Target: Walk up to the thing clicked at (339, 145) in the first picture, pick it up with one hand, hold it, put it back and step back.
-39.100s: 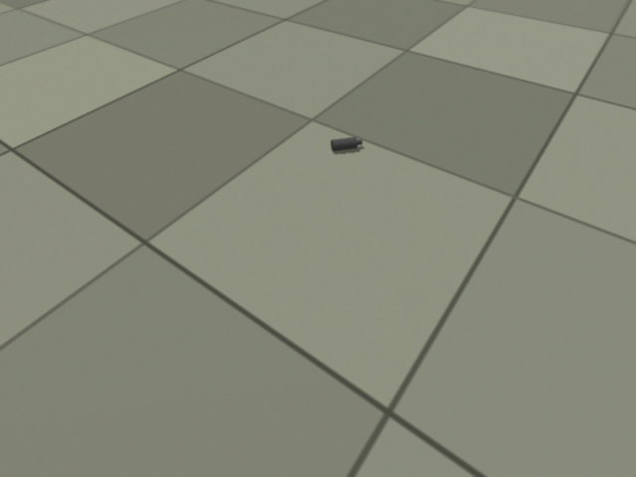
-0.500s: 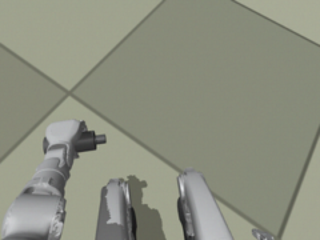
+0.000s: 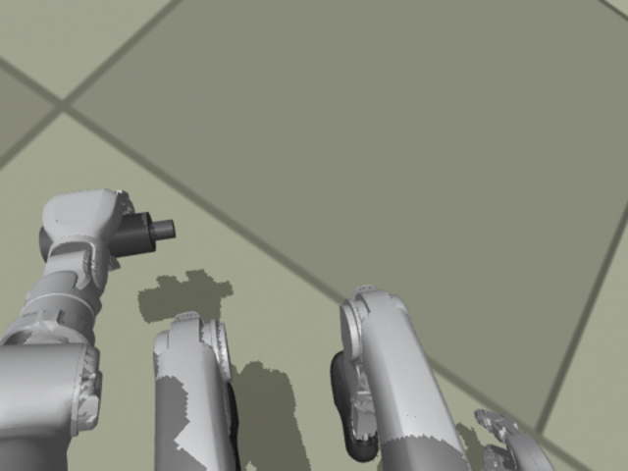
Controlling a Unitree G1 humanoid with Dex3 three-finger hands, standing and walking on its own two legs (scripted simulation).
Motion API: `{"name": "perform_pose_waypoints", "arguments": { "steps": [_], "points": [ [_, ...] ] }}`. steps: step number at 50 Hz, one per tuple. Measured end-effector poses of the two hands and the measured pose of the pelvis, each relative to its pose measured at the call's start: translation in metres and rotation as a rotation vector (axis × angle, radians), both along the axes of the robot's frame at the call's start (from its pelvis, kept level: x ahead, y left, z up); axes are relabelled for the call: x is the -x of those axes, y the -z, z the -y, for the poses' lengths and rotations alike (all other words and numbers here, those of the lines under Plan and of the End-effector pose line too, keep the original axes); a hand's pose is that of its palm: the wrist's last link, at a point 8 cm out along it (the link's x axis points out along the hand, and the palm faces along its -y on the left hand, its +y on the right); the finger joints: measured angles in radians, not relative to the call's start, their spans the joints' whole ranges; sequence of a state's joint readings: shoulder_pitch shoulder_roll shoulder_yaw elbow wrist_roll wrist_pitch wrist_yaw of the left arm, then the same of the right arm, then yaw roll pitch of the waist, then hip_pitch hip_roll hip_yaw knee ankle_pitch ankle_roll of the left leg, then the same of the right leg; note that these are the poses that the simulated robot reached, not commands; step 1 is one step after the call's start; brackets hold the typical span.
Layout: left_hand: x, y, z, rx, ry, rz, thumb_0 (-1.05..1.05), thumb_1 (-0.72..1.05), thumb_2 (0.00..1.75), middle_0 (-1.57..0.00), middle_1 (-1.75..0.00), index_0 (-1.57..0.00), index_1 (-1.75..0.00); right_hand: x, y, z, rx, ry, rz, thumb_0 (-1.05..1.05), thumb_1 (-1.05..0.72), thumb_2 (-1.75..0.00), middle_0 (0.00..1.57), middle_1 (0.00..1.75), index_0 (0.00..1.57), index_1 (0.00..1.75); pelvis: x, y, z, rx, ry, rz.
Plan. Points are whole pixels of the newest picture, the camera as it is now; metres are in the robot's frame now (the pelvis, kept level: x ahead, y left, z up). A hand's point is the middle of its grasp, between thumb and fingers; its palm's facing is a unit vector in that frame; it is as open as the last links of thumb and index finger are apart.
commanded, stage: crouch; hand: left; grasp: from above
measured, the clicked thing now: (113, 237) +0.44 +0.25 -0.21
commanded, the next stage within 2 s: lower in 0.60 s
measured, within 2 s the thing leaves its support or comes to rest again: neither
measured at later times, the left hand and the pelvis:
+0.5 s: hand (118, 242) +0.44 +0.25 -0.24, palm faces -0.48 -0.05 -0.88, open 8.8 cm; pelvis -0.01 +0.00 -0.06, yaw -1 degrees
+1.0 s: hand (125, 246) +0.45 +0.26 -0.29, palm faces -0.49 -0.06 -0.87, open 8.8 cm; pelvis -0.01 +0.00 -0.09, yaw -3 degrees
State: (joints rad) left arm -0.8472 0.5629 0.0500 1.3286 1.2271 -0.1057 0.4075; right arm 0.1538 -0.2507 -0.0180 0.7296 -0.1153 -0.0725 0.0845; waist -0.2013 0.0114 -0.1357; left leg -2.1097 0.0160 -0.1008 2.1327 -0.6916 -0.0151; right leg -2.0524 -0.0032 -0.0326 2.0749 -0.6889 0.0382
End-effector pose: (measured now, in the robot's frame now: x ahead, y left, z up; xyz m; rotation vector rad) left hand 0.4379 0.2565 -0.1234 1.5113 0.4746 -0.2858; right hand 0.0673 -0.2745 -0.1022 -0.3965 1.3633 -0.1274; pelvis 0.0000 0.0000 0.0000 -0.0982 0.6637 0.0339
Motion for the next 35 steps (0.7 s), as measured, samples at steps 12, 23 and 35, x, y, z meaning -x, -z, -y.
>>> {"name": "perform_pose_waypoints", "arguments": {
  "steps": [12,23,35],
  "points": [
    [-0.007,0.036,0.001,0.011,0.012,-0.01,0.0,0.14,0.39,-0.85,-0.35,-0.86,-0.36,0.037,0.027,-0.002,-0.009,0.036,-0.082,0.0,-0.9,-0.9,0.2,0.3,0.21,0.3,0.006,0.032,0.0,0.004,0.01,0.013],
    [-0.012,0.06,0.002,0.006,0.008,-0.013,0.0,0.14,0.38,-0.86,-0.34,-0.86,-0.34,0.051,0.049,-0.005,-0.029,0.03,-0.114,0.0,-0.9,-0.9,0.2,0.3,0.21,0.3,0.009,0.054,0.001,0.005,0.015,0.028],
    [-0.017,0.077,-0.001,0.01,0.008,-0.009,0.0,0.13,0.38,-0.87,-0.33,-0.87,-0.33,0.045,0.062,-0.001,-0.026,-0.001,-0.116,0.0,-0.91,-0.9,0.2,0.3,0.21,0.3,0.008,0.069,0.002,0.014,0.023,0.039]
  ]
}}
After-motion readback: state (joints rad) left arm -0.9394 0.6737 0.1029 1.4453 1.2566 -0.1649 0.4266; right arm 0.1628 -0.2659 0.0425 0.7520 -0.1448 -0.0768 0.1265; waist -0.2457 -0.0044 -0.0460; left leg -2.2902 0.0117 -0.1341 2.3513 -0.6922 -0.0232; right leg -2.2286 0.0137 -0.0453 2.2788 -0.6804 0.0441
